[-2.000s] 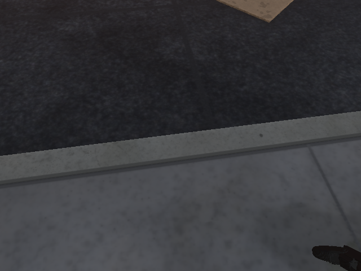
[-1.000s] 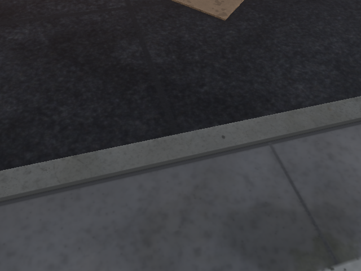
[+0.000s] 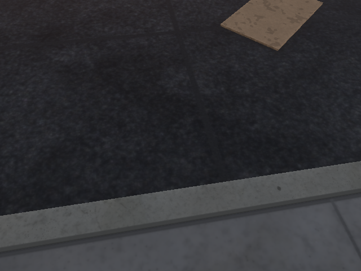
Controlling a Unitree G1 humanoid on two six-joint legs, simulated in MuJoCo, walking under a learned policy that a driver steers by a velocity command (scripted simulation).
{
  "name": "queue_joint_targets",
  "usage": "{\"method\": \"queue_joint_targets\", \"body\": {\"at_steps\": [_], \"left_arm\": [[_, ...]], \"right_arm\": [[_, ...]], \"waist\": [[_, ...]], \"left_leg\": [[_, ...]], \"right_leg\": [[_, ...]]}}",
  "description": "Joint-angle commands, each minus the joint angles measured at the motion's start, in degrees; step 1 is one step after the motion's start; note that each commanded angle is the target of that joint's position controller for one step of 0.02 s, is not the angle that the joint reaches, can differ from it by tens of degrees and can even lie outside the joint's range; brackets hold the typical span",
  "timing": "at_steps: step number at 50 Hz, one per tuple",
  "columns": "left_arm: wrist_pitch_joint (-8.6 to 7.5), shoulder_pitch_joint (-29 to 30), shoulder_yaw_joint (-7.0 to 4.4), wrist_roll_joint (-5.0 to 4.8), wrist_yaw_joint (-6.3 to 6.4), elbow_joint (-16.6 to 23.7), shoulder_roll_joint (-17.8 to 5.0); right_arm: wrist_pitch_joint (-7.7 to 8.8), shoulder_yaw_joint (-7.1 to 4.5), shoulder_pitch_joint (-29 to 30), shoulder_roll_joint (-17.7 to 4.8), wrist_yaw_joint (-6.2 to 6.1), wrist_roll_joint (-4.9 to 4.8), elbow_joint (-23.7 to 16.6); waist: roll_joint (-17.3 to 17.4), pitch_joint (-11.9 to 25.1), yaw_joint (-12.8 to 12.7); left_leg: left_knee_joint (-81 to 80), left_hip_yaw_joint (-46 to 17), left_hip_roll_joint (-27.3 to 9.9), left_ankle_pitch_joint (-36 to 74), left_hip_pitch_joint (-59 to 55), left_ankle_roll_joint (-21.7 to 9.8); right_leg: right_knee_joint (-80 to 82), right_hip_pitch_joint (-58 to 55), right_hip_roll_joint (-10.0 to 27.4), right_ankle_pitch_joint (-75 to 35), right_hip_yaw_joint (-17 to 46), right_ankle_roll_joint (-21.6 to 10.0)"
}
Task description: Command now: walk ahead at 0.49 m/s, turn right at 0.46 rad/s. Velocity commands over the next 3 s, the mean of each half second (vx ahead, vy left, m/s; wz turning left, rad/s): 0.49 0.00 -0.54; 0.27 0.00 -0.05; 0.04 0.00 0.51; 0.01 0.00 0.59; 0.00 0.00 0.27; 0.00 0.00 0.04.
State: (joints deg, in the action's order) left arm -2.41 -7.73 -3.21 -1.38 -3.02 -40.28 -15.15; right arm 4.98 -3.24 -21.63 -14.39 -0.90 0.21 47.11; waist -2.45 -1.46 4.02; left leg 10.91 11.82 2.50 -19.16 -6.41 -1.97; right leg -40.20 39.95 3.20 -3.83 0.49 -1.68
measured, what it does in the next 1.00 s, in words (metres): walks ahead, turning right: right foot, then left foot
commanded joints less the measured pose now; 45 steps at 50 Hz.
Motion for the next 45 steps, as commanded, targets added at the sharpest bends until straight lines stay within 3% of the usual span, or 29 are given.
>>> {"method": "queue_joint_targets", "body": {"at_steps": [1,4,5,6,7,8,9,10,11,12,13,15,18,21,24,27,28,29,30,31,32,33,34,35,37,39,40,42,45], "left_arm": [[-1.1,8.2,-0.08,-0.1,-1.49,7.2,-2.3],[-0.37,2.1,-1.66,-0.26,-1.63,7.2,-5.6],[-0.1,-4.6,-2.99,-0.36,-1.13,6.0,-8.3],[0.28,-13.7,-4.67,-0.16,-0.03,4.3,-11.4],[0.73,-16.4,-5.54,-0.06,1.23,3.5,-16.6],[-0.31,-15.9,-4.87,0.17,0.99,5.0,-16.2],[-0.73,-15.1,-3.99,0.39,0.93,4.9,-12.2],[-1.05,-11.6,-3.36,0.13,0.95,4.9,-10.5],[-1.24,-7.9,-2.85,0.08,0.96,5.4,-9.1],[-1.4,-5.3,-2.38,0.56,1.2,6.3,-7.7],[-1.47,-4.0,-2.24,1.06,1.43,6.8,-7.4],[-1.72,-4.2,-2.42,0.87,2.0,6.1,-8.0],[-1.2,-6.7,-2.8,0.62,3.19,4.7,-9.7],[-0.19,-9.5,-2.74,0.06,3.82,3.5,-9.9],[0.39,-12.1,-2.81,-0.24,3.99,2.4,-10.3],[0.74,-11.8,-2.74,-0.15,4.16,2.2,-9.9],[0.82,-10.8,-2.58,-0.15,4.24,2.4,-9.2],[0.6,-10.7,-1.75,0.14,4.1,2.7,-6.7],[0.42,-12.6,-0.26,1.4,4.08,3.3,-2.5],[-0.04,-21.7,0.13,-0.57,4.16,3.8,-1.6],[0.09,-21.7,-0.89,-0.6,4.4,1.2,-7.3],[0.51,-15.1,-1.5,-0.19,4.39,1.7,-9.4],[0.84,-11.1,-1.43,0.74,4.6,2.6,-9.1],[0.79,-8.6,-1.53,1.74,4.6,3.6,-8.7],[0.74,-8.8,-0.69,1.94,4.32,3.4,-5.6],[0.71,-7.9,0.39,2.04,4.45,3.3,-2.9],[0.73,-7.3,0.7,1.88,4.57,3.1,-2.4],[1.19,-5.8,0.37,1.23,4.78,2.9,-4.1],[2.26,-1.8,-0.11,0.99,4.78,4.0,-5.4]], "right_arm": [[-0.54,-2.47,-0.1,-10.5,-0.78,-0.46,-2.2],[-2.17,-3.18,1.0,-13.4,-1.68,-0.8,-2.7],[-2.43,-3.36,1.9,-14.1,-1.73,-0.98,-3.1],[-2.08,-3.2,3.8,-14.2,-1.75,-1.45,-3.9],[-0.86,-0.95,-1.3,-6.3,-0.83,0.93,-6.1],[1.63,0.22,-2.0,-5.6,0.28,-0.12,-7.8],[3.04,-1.11,6.0,-10.3,1.02,-2.21,-9.6],[3.63,-0.92,8.4,-10.3,1.14,-2.67,-11.0],[3.64,-0.93,8.6,-9.5,0.67,-1.4,-10.5],[3.05,-1.36,7.5,-9.9,0.45,-0.38,-10.2],[2.19,-1.52,6.3,-9.9,0.53,-0.04,-10.0],[0.97,-1.22,5.8,-8.7,0.32,0.68,-10.2],[0.26,-0.2,12.2,-6.4,-0.01,1.07,-12.4],[0.7,0.59,18.8,-4.9,0.45,0.54,-13.8],[1.4,-0.01,22.1,-6.6,1.29,-0.4,-14.9],[2.25,-1.47,19.5,-9.1,1.99,-0.88,-14.8],[2.44,-2.01,15.1,-9.6,1.95,-0.96,-13.8],[2.72,-2.85,9.4,-11.1,1.64,-0.33,-12.9],[2.77,-3.55,1.6,-14.6,1.26,0.81,-12.4],[2.09,-4.3,-0.9,-17.9,2.08,1.81,-9.7],[1.95,-2.99,1.2,-11.6,2.46,0.22,-10.9],[1.5,-1.98,4.3,-8.5,2.42,-0.07,-11.3],[1.0,-1.18,7.3,-7.3,2.59,0.27,-11.7],[0.63,-0.69,9.3,-6.5,2.7,0.21,-11.3],[0.42,0.07,10.2,-4.9,2.63,0.42,-10.2],[-0.33,-0.64,10.0,-7.4,2.09,0.29,-9.1],[-1.01,-1.25,9.7,-9.3,1.63,0.04,-8.8],[-2.53,-2.24,8.7,-12.2,0.9,-0.68,-8.6],[-4.54,-2.44,8.1,-12.4,0.22,-1.63,-8.8]], "waist": [[5.5,-4.6,-0.2],[9.3,1.9,-5.2],[9.4,5.7,-8.9],[6.8,9.8,-14.6],[-8.1,14.9,-9.8],[-8.2,24.6,-8.6],[-1.7,18.4,-11.6],[1.7,10.0,-8.9],[5.8,5.7,-6.0],[5.0,4.0,-3.9],[3.0,3.3,-2.5],[1.8,2.7,-1.9],[0.4,1.3,-3.8],[-1.7,1.9,-7.1],[-3.0,2.4,-8.5],[-5.1,2.7,-6.2],[-5.5,3.5,-3.6],[-4.1,7.1,-0.8],[4.9,15.0,1.1],[25.4,18.8,-4.0],[16.0,14.0,-2.7],[9.6,7.9,-1.6],[5.0,5.7,-2.5],[4.6,3.7,-3.7],[8.0,4.2,-5.4],[9.7,6.8,-5.6],[10.0,8.5,-5.3],[10.3,10.0,-4.6],[10.1,7.8,-3.5]], "left_leg": [[1.9,-1.1,-17.3,46.4,0.4,-3.6],[16.0,-0.1,-18.0,72.5,-3.0,-3.4],[25.5,-0.1,-17.4,73.0,-0.3,-3.1],[40.2,0.5,-14.9,62.8,9.7,-1.4],[62.2,-1.4,-6.0,6.0,34.5,1.7],[74.4,-15.6,1.6,-16.3,46.9,2.2],[74.0,-19.8,-2.1,-10.9,51.8,1.2],[68.4,-18.8,-4.5,-5.5,51.9,0.5],[63.3,-18.1,-6.6,-2.8,49.3,1.0],[59.9,-18.1,-8.1,-0.6,45.6,1.7],[58.3,-18.0,-8.8,0.6,42.7,2.6],[53.9,-16.1,-9.1,2.3,40.9,4.8],[42.2,-14.3,-7.7,11.3,40.5,7.0],[28.0,-13.7,-4.3,22.2,35.9,7.0],[21.7,-15.1,-2.5,22.6,33.9,6.3],[18.6,-16.6,-2.2,15.6,30.6,3.6],[16.4,-15.8,-2.2,15.3,25.2,2.0],[15.8,-17.7,-5.2,14.6,15.3,-0.4],[16.1,-28.6,-16.3,17.2,2.4,-4.2],[8.6,-57.3,-26.6,10.5,-8.2,-14.4],[7.1,-58.5,-25.5,6.2,-5.5,-14.0],[8.3,-47.8,-22.8,13.9,0.8,-12.5],[9.0,-40.2,-20.1,24.7,6.9,-12.0],[9.3,-35.0,-17.7,35.3,11.2,-12.0],[9.2,-28.0,-13.1,48.5,15.2,-10.6],[10.2,-24.9,-11.7,56.5,16.3,-11.0],[10.5,-24.5,-11.6,56.7,16.5,-11.2],[10.3,-25.8,-12.1,50.9,16.6,-11.3],[9.6,-29.7,-12.1,33.1,18.9,-10.6]], "right_leg": [[4.0,0.4,-1.6,3.3,-4.1,-2.3],[3.3,-10.0,-6.6,12.7,-8.2,-5.9],[5.0,-19.5,-8.1,13.1,-7.8,-7.7],[10.4,-35.6,-7.5,9.2,-3.7,-10.3],[8.5,-57.7,6.8,8.0,20.4,-17.7],[18.4,-66.0,16.2,18.6,48.3,-26.4],[22.6,-61.0,14.3,19.4,41.8,-22.2],[23.6,-51.4,12.1,16.7,33.7,-19.6],[24.3,-42.9,9.4,11.3,28.4,-17.7],[25.3,-37.0,7.3,6.3,24.4,-17.0],[26.4,-32.7,5.9,3.6,22.5,-16.9],[27.2,-27.3,4.5,-2.0,18.9,-17.0],[26.3,-22.7,1.2,-3.0,14.3,-15.0],[23.6,-22.1,-1.1,3.1,13.5,-11.9],[20.3,-25.6,0.9,8.1,18.6,-11.2],[15.1,-29.9,3.2,10.6,24.9,-10.0],[12.5,-29.2,2.6,11.0,25.0,-8.7],[4.4,-26.5,-0.2,11.0,22.6,-6.7],[-13.5,-20.8,-5.0,21.2,15.2,-3.7],[-29.6,-3.5,-11.5,40.2,10.5,-0.1],[-35.8,1.2,-8.0,38.2,13.2,1.2],[-37.7,1.5,-7.0,34.2,11.8,2.1],[-36.6,-0.8,-5.3,31.8,9.4,2.7],[-32.3,-2.0,-3.1,30.3,7.7,3.3],[-21.4,-8.0,-1.2,28.6,5.4,4.3],[-10.7,-13.5,-2.3,27.5,3.0,5.7],[-6.6,-16.5,-3.2,25.0,2.5,6.0],[-2.5,-19.3,-4.7,20.0,2.2,6.2],[2.0,-20.7,-5.2,18.2,3.3,5.4]]}}
Next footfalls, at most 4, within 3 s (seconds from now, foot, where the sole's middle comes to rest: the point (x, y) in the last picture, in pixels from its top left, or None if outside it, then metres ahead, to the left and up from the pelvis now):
0.12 right None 0.24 -0.10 -0.77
0.58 left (161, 252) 0.54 0.04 -0.77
1.00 right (224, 255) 0.52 -0.19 -0.77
1.38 left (152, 258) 0.52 0.08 -0.77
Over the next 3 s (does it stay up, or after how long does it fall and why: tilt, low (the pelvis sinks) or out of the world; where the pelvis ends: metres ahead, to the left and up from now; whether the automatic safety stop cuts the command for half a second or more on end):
stays up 0.43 -0.02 0.00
